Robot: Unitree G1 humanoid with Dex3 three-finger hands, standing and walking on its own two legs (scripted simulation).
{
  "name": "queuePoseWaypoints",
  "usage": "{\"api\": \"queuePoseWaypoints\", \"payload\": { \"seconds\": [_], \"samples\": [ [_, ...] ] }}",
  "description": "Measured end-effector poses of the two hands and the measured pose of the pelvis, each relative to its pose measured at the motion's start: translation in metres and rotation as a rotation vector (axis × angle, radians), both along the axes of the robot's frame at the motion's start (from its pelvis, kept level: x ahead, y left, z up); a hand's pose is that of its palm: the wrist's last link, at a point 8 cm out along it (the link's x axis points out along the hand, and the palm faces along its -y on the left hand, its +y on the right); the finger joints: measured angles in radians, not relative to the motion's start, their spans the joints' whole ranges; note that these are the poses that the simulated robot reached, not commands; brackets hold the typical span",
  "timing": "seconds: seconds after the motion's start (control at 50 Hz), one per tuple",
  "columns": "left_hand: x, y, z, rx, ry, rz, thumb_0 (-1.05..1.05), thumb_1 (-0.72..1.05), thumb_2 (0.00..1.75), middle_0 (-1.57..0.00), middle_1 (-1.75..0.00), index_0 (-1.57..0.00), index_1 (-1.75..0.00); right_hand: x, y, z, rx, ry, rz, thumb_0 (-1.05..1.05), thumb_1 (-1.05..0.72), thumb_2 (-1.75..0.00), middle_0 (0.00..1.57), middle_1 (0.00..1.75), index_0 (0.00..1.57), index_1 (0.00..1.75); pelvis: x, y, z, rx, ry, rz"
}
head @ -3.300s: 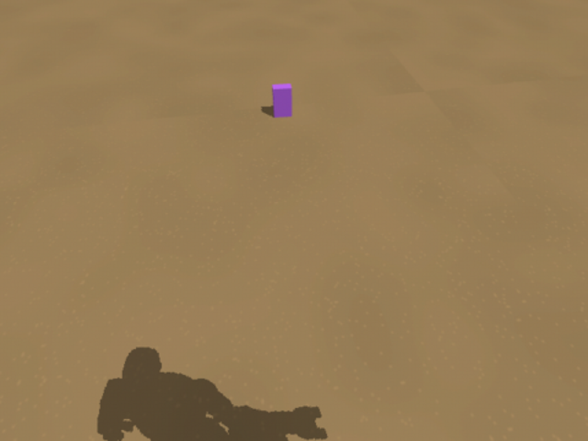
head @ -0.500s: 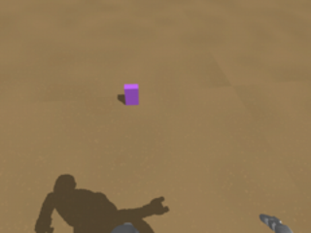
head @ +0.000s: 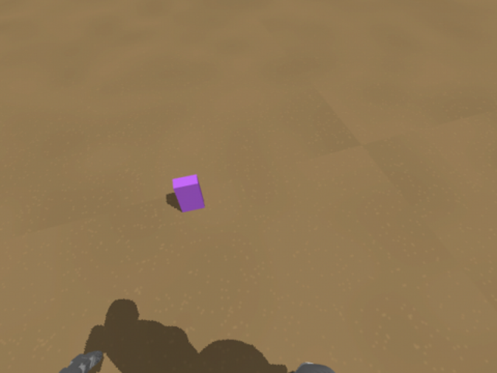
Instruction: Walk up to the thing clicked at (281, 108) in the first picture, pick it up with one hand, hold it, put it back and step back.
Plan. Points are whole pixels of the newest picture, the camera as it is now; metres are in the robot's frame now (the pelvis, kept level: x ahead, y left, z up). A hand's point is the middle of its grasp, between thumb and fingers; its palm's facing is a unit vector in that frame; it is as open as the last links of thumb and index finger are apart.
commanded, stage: walk up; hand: left
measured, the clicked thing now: (189, 194) +0.99 +0.29 -0.66
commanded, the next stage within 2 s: none
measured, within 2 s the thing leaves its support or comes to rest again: neither
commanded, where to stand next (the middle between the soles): +0.65 +0.07 m, yaw +0 degrees
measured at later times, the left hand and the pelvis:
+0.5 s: hand (79, 365) +0.19 +0.33 -0.15, palm faces +0.02 -0.93 -0.36, open 7.4 cm; pelvis +0.18 +0.05 +0.00, yaw +2 degrees
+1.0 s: hand (110, 243) +0.42 +0.31 -0.11, palm faces -0.06 -0.90 -0.44, open 7.4 cm; pelvis +0.34 +0.03 +0.00, yaw +0 degrees
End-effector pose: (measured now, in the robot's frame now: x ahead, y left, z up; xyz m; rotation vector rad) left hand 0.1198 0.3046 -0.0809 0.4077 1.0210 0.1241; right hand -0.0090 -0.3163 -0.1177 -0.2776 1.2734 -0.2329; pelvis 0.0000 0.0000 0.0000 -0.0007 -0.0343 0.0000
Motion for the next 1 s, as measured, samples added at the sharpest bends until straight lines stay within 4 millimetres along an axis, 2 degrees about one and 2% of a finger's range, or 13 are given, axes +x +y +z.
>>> {"api": "queuePoseWaypoints", "payload": {
  "seconds": [0.04, 0.08, 0.2, 0.34, 0.48, 0.54, 0.6, 0.72, 0.8, 0.88, 1.0],
  "samples": [
    [0.016, -0.008, 0.004, -0.005, -0.036, 0.008, 0.00, 0.91, 0.89, -0.20, -0.30, -0.20, -0.30, 0.026, 0.000, -0.001, 0.014, -0.004, 0.026, 0.01, -0.91, -0.90, 0.20, 0.30, 0.20, 0.30, 0.015, -0.005, 0.002, 0.016, -0.008, 0.002],
    [0.023, -0.013, 0.011, -0.011, -0.052, 0.034, 0.00, 0.91, 0.89, -0.20, -0.30, -0.20, -0.30, 0.055, 0.000, 0.003, 0.023, -0.026, 0.054, 0.01, -0.91, -0.90, 0.20, 0.30, 0.20, 0.30, 0.029, -0.008, 0.008, 0.027, -0.017, 0.004],
    [0.024, -0.007, 0.018, 0.003, 0.010, 0.077, 0.00, 0.90, 0.89, -0.20, -0.30, -0.20, -0.30, 0.143, -0.001, 0.020, 0.025, -0.148, 0.102, 0.01, -0.91, -0.90, 0.20, 0.30, 0.20, 0.30, 0.069, -0.006, 0.019, 0.013, -0.029, -0.003],
    [0.030, 0.025, 0.006, 0.005, 0.073, 0.136, 0.00, 0.90, 0.89, -0.21, -0.30, -0.20, -0.30, 0.216, 0.011, 0.032, -0.007, -0.151, 0.160, 0.00, -0.91, -0.90, 0.20, 0.30, 0.20, 0.30, 0.117, 0.010, 0.016, -0.028, -0.022, 0.027],
    [0.055, 0.068, -0.031, -0.014, 0.163, 0.186, 0.01, 0.90, 0.89, -0.20, -0.30, -0.20, -0.30, 0.289, 0.046, 0.038, -0.066, -0.183, 0.206, 0.01, -0.91, -0.90, 0.20, 0.30, 0.20, 0.30, 0.175, 0.043, -0.001, -0.012, -0.016, 0.035],
    [0.076, 0.071, -0.033, -0.028, 0.201, 0.164, 0.01, 0.91, 0.89, -0.20, -0.30, -0.20, -0.30, 0.305, 0.059, 0.046, -0.068, -0.228, 0.177, 0.00, -0.91, -0.90, 0.20, 0.30, 0.20, 0.30, 0.193, 0.054, 0.004, -0.032, -0.023, 0.031],
    [0.103, 0.074, -0.028, -0.047, 0.194, 0.137, 0.01, 0.91, 0.89, -0.20, -0.30, -0.20, -0.30, 0.310, 0.068, 0.054, -0.066, -0.225, 0.150, 0.00, -0.91, -0.90, 0.20, 0.30, 0.20, 0.30, 0.211, 0.060, 0.012, -0.024, -0.027, 0.025],
    [0.151, 0.081, -0.017, -0.046, 0.173, 0.112, 0.00, 0.91, 0.89, -0.20, -0.30, -0.20, -0.30, 0.316, 0.070, 0.053, -0.056, -0.176, 0.116, 0.00, -0.91, -0.90, 0.20, 0.30, 0.20, 0.30, 0.246, 0.064, 0.019, 0.001, -0.032, 0.010],
    [0.185, 0.079, -0.007, -0.025, 0.179, 0.100, 0.00, 0.91, 0.89, -0.20, -0.30, -0.20, -0.30, 0.322, 0.063, 0.045, -0.039, -0.145, 0.086, 0.00, -0.90, -0.90, 0.20, 0.30, 0.20, 0.30, 0.272, 0.062, 0.020, 0.013, -0.027, 0.002],
    [0.227, 0.071, 0.002, 0.005, 0.160, 0.080, 0.01, 0.91, 0.89, -0.20, -0.30, -0.20, -0.30, 0.334, 0.051, 0.031, -0.017, -0.105, 0.060, 0.01, -0.90, -0.90, 0.20, 0.30, 0.20, 0.30, 0.300, 0.053, 0.017, 0.028, -0.015, -0.006],
    [0.295, 0.049, 0.009, 0.063, 0.059, 0.058, 0.00, 0.91, 0.89, -0.20, -0.30, -0.20, -0.30, 0.370, 0.030, 0.001, 0.013, -0.066, 0.045, 0.01, -0.91, -0.90, 0.20, 0.30, 0.20, 0.30, 0.343, 0.029, 0.003, 0.009, -0.019, -0.008]
  ]
}}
